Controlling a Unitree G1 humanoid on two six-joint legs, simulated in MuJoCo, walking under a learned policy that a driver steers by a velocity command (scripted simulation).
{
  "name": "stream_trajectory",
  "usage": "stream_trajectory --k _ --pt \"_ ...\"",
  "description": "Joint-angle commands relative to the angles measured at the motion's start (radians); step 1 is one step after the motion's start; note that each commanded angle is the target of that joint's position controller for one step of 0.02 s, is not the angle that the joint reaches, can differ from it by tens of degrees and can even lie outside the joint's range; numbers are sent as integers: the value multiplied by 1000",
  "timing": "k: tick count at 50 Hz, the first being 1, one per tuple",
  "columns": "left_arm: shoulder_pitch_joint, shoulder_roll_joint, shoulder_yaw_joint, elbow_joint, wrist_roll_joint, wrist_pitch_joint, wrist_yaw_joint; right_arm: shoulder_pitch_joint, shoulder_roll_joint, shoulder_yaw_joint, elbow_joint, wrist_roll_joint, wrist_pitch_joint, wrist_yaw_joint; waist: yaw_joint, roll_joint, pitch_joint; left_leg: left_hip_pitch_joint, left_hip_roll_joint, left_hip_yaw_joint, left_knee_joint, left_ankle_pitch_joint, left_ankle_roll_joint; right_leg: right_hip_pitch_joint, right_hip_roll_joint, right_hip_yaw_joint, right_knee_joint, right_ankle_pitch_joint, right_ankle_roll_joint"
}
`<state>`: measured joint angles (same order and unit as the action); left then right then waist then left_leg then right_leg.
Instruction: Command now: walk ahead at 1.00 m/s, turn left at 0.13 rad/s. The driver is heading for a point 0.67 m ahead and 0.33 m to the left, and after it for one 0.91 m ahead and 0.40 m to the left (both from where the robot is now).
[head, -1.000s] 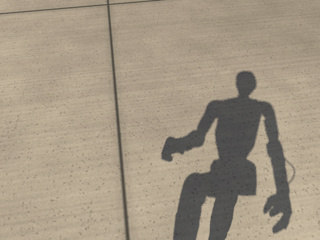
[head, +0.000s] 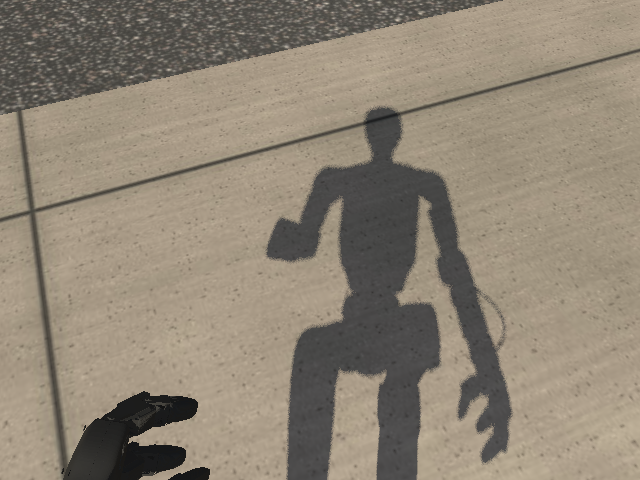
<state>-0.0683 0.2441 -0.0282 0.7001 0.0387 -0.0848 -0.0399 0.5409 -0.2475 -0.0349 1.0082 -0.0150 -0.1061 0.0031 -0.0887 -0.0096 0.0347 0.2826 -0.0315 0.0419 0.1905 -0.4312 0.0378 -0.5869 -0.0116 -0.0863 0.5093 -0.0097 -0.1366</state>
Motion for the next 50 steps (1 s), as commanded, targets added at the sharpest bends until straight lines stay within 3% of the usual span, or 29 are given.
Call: stream_trajectory --k 1,2,3,4,6,10,16,18,20,21,22,23,24,25,26,27,28,31,35,39,41,42,43,44,45,46,47,48,50 --pt "610 281 110 111 22 4 51 -50 -144 -27 -87 -23 12 -21 329 13 -340 -501 132 -4 925 792 86 854 -188 268 70 -379 -46" --pt "557 326 126 100 31 4 40 83 -20 0 -126 49 1 -2 186 -317 -517 -862 -37 -81 1316 -4 52 1093 -453 865 -143 -627 -156" --pt "473 255 127 90 16 8 29 -36 -128 -18 -136 40 -2 -15 201 -128 -416 -981 36 -136 1339 76 84 1004 -394 839 -224 -645 -124" --pt "409 177 109 102 14 -6 29 -155 -134 -21 -153 34 -1 -13 193 -31 -221 -1016 81 -129 1270 167 83 824 -357 634 -226 -511 -94" --pt "377 111 95 141 15 -24 31 -187 -88 -13 -155 12 19 5 122 32 -64 -932 145 -135 1157 203 80 554 -280 390 -293 -280 -33" --pt "391 75 85 191 -25 -57 27 -251 -40 -9 -200 -9 87 40 57 -34 37 -968 192 -97 1077 249 50 420 -232 123 -392 -142 34" --pt "423 99 80 204 -24 -71 38 -476 -32 10 -288 11 81 68 74 -9 91 -907 99 99 669 559 91 463 -113 -198 -429 379 122" --pt "464 144 85 209 -33 -68 55 -512 -52 11 -312 -3 75 75 61 -36 99 -857 48 167 551 575 123 567 -164 -220 -351 774 143" --pt "468 202 100 191 -25 -38 81 -418 -98 -4 -282 -1 73 68 3 -84 11 -729 -29 201 516 500 147 667 -188 -219 -183 1049 152" --pt "438 232 110 175 -16 -18 92 -273 -139 -21 -246 -1 74 64 -78 -102 -65 -578 -65 193 523 445 165 662 -209 -208 3 1157 146" --pt "380 258 120 150 -8 2 94 -61 -182 -47 -185 1 76 53 -179 -111 -159 -365 -80 147 532 375 196 594 -226 -180 268 1149 130" --pt "328 262 128 136 -3 15 82 97 -221 -78 -137 7 79 30 -247 -53 -201 -171 -55 44 458 294 242 449 -178 -171 635 814 116" --pt "281 121 97 98 5 3 57 7 -274 -102 -132 28 92 11 -146 226 -89 -98 57 -163 436 368 283 113 38 -136 1040 -328 133" --pt "358 84 76 -27 -23 -20 52 -68 -379 -119 -177 -10 104 15 -16 277 -274 149 238 -698 276 255 513 -232 88 73 1266 -499 175" --pt "294 107 61 -46 -12 -50 51 -88 -335 -117 -211 -16 106 2 -44 89 -265 119 308 -895 70 -1 502 -328 33 183 1203 -438 155" --pt "258 136 63 -38 -11 -62 47 -115 -245 -99 -196 -15 100 -6 -2 -67 -108 -65 288 -839 15 -40 434 -312 -23 194 1067 -369 146" --pt "237 128 61 -43 1 -58 46 -141 -210 -87 -183 -9 88 -9 56 -112 -32 -235 245 -746 14 54 390 -241 -57 191 959 -356 154" --pt "255 107 48 -45 37 13 41 -196 -181 -66 -203 7 42 -13 139 -108 34 -566 124 -528 -4 215 346 -61 -119 171 757 -383 205" --pt "42 65 21 -142 10 20 21 -179 -210 -80 -220 11 22 -1 75 -35 89 -708 2 -381 -16 477 277 74 -99 89 328 -73 219" --pt "17 68 19 -165 -7 4 35 -79 -231 -98 -198 25 52 10 -7 41 -20 -528 -36 -350 200 898 146 216 42 46 70 110 170" --pt "108 130 41 -150 -3 -6 57 -108 -244 -104 -214 19 55 -3 44 81 -89 -472 -54 -403 385 936 79 356 83 94 -29 94 161" --pt "239 168 57 -116 -6 -15 67 -170 -257 -108 -237 21 52 -5 132 77 -143 -492 -72 -400 568 885 47 494 58 117 -96 182 150" --pt "420 222 76 -70 6 -27 74 -211 -208 -96 -268 33 46 -7 214 49 -234 -601 -103 -360 812 656 17 710 -66 187 -76 310 124" --pt "541 274 84 -54 24 -27 73 -174 -73 -64 -309 39 53 -22 201 -149 -363 -815 -182 -210 1152 -307 7 957 -407 406 88 879 95" --pt "504 286 99 -70 17 -15 56 -4 -134 -64 -348 67 66 -40 109 -270 -612 -904 -135 -191 1362 -264 -12 1079 -612 688 97 931 -65" --pt "367 207 95 -116 2 -2 65 -58 -189 -72 -314 25 82 -42 111 -152 -559 -916 -53 -155 1335 -100 -15 930 -519 633 20 636 -76" --pt "310 107 64 -120 -1 6 68 -163 -200 -78 -327 6 96 -28 120 -103 -388 -944 -29 -125 1267 -22 -31 776 -416 464 -25 491 -45" --pt "293 80 53 -103 4 18 71 -203 -187 -79 -335 -7 111 -9 106 -83 -281 -962 -3 -112 1232 -3 -49 677 -358 371 -58 414 -22" --pt "311 112 63 -71 -15 26 76 -230 -148 -72 -362 -18 152 22 87 -137 -152 -910 34 -102 1157 -4 -66 483 -330 240 -124 432 -17"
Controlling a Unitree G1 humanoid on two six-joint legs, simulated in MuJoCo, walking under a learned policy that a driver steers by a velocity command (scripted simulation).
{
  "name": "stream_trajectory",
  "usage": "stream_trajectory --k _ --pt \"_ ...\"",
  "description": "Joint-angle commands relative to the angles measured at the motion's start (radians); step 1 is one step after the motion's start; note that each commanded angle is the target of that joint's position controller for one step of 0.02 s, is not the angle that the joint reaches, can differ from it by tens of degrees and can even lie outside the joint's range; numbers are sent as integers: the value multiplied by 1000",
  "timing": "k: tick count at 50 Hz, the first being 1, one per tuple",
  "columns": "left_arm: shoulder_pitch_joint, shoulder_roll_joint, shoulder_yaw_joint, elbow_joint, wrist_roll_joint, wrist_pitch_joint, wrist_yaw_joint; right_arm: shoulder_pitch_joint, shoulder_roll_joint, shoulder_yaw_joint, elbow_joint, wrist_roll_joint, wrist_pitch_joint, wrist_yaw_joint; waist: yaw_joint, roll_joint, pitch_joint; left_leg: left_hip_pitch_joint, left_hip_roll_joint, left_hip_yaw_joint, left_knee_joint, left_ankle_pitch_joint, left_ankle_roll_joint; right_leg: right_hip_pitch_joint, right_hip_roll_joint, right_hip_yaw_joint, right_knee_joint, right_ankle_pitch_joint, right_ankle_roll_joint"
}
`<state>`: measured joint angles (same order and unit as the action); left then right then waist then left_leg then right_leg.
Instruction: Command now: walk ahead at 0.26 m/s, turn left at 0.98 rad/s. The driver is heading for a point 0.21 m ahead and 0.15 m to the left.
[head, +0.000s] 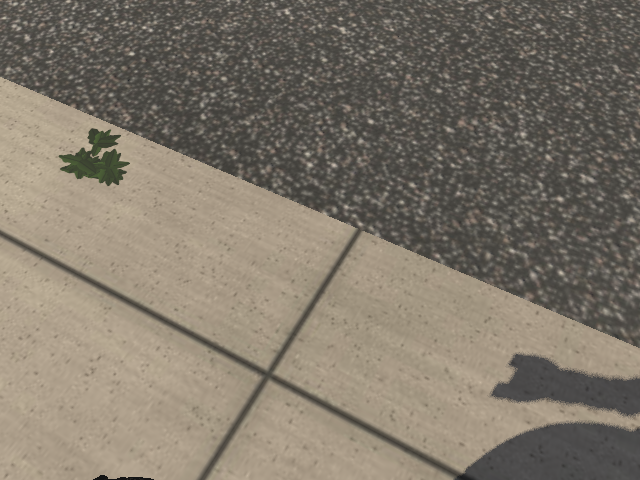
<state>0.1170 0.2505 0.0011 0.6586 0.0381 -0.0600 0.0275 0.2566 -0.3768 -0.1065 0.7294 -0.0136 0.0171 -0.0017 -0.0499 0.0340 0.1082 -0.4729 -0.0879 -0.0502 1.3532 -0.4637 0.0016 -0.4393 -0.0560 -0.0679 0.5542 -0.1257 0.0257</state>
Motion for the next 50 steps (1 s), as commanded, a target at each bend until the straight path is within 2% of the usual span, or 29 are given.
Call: stream_trajectory --k 1,2,4,7,10,12,13,14,15,16,17,18,19,20,21,23,25,27,29,30,31,32,33,34,36,37,39,41,50 --pt "131 123 42 -18 -16 -1 3 46 2 6 -100 -17 41 32 33 -181 -213 -140 94 1 -37 43 -28 296 -287 188 -191 547 -187" --pt "124 136 49 -15 -14 -4 0 29 15 11 -119 -15 48 34 22 -179 -206 -136 103 8 -74 66 -25 270 -297 160 -212 540 -196" --pt "107 150 57 -13 -10 -7 -2 -10 18 17 -153 -20 58 40 7 -177 -202 -110 131 5 -170 132 -10 225 -315 113 -235 500 -200" --pt "61 164 65 -15 -7 -2 -12 -33 32 31 -167 -11 56 50 -17 -192 -200 62 121 40 -406 266 17 115 -262 -21 -227 388 -153" --pt "102 199 82 -6 -15 15 -25 -99 19 33 -178 -6 47 53 25 -217 -174 130 80 92 -579 238 21 140 -258 -55 -196 305 -127" --pt "133 215 91 1 -24 37 -29 -112 17 32 -183 -9 30 53 39 -202 -163 177 64 100 -724 222 32 180 -260 -61 -132 236 -106" --pt "158 211 91 9 -27 52 -30 -84 17 31 -169 -17 15 50 33 -162 -172 257 47 99 -826 263 44 170 -235 -81 -54 167 -80" --pt "244 179 86 27 -14 65 -34 -46 -16 24 -155 -28 -4 38 34 -19 -200 358 109 0 -929 386 58 126 -182 -123 101 21 -38" --pt "314 78 60 -5 10 85 -40 -42 -97 21 -185 -28 -19 24 82 254 -231 440 430 -366 -949 818 115 -31 -88 -157 369 -568 26" --pt "265 129 64 -25 -11 117 -25 -5 -164 -4 -192 2 -10 15 1 248 -309 395 495 -433 -971 915 283 -81 1 -32 497 -574 31" --pt "200 147 68 -26 -26 130 -22 -7 -108 11 -168 1 -3 11 3 164 -271 365 431 -346 -979 844 283 -86 -20 35 532 -494 23" --pt "179 128 64 -25 -40 128 -22 -70 -63 29 -158 -2 2 4 38 163 -197 294 367 -261 -1002 770 250 -75 -18 51 503 -426 15" --pt "188 128 64 -4 -35 121 -19 -124 -33 39 -154 -5 5 -1 70 142 -174 275 309 -210 -1017 694 213 -53 -22 59 459 -375 14" --pt "217 140 70 17 -25 120 -18 -144 -17 44 -155 -1 5 -9 81 149 -169 254 282 -173 -1017 715 207 -15 -7 42 453 -344 11" --pt "238 142 71 36 -21 121 -18 -148 8 53 -149 -1 3 -10 88 124 -189 250 274 -152 -1014 748 208 22 6 41 449 -333 8" --pt "225 106 62 41 -29 122 -23 -134 26 60 -133 -5 -6 -7 83 79 -210 257 278 -151 -1013 725 211 67 15 49 360 -334 -2" --pt "196 72 49 38 -33 123 -24 -120 25 58 -115 -9 -9 -3 64 88 -204 254 273 -161 -1012 625 207 111 27 47 237 -323 -16" --pt "186 70 47 39 -33 124 -20 -103 23 57 -97 -14 -6 1 49 110 -201 244 275 -188 -1012 539 210 155 45 42 140 -299 -27" --pt "216 53 42 56 -31 117 -17 -117 24 57 -85 -6 0 0 76 84 -197 198 254 -195 -992 427 182 259 63 24 -41 -180 -45" --pt "226 50 37 62 -21 107 -16 -115 37 62 -79 1 1 -3 88 47 -189 139 237 -198 -987 339 139 342 45 48 -157 -82 -59" --pt "217 87 38 54 -1 92 -12 -93 75 73 -77 2 -2 -5 69 -44 -180 86 194 -175 -943 254 84 376 -70 184 -241 -98 -81" --pt "130 159 52 35 -7 84 -11 -49 102 76 -73 8 -1 -1 2 -180 -131 113 73 -60 -926 189 48 249 -171 291 -276 -116 -121" --pt "79 121 46 34 -13 80 -18 -74 82 74 -50 -3 5 3 15 -193 -90 247 68 -37 -924 216 35 90 -175 292 -305 -212 -128" --pt "60 88 36 34 -14 76 -22 -82 74 69 -39 -7 5 9 11 -179 -68 293 79 -49 -935 272 35 57 -130 253 -311 -280 -100" --pt "93 91 38 49 -21 71 -18 -73 50 60 -17 -9 -5 15 31 -177 -70 295 102 -69 -943 331 41 96 -72 204 -299 -287 -69" --pt "109 92 40 57 -26 68 -15 -63 49 59 -6 -10 -11 14 35 -155 -78 278 111 -78 -950 341 43 133 -64 192 -283 -256 -69" --pt "128 88 43 67 -28 67 -12 -53 62 61 19 -7 -21 5 46 -88 -89 246 116 -87 -969 337 41 188 -59 182 -255 -212 -76" --pt "135 82 43 76 -26 67 -10 -50 70 62 41 -4 -24 -2 53 -54 -87 233 119 -96 -985 331 38 206 -54 173 -241 -191 -82" --pt "148 69 44 143 -24 60 -6 -19 63 56 139 1 -25 -16 52 -19 -97 264 141 -116 -1010 365 46 237 -39 154 -231 -117 -87"
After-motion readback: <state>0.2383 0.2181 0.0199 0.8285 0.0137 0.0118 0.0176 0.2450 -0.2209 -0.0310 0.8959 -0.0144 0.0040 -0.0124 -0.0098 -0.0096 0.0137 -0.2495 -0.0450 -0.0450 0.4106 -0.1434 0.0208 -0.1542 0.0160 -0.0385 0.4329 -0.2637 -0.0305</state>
